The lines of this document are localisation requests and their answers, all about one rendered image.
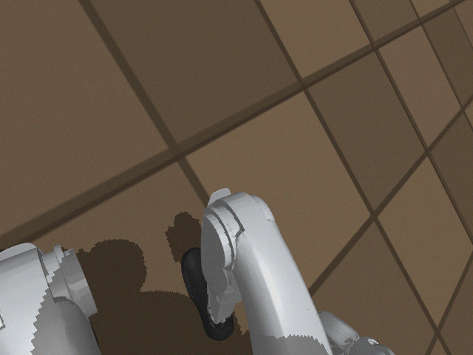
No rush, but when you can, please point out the right robot hand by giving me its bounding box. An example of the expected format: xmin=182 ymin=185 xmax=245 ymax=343
xmin=317 ymin=311 xmax=362 ymax=355

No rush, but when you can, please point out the right robot arm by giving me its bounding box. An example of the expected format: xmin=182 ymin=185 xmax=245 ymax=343
xmin=349 ymin=337 xmax=395 ymax=355

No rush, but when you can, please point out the right robot foot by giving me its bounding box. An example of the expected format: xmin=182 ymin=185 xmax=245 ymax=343
xmin=181 ymin=247 xmax=234 ymax=341

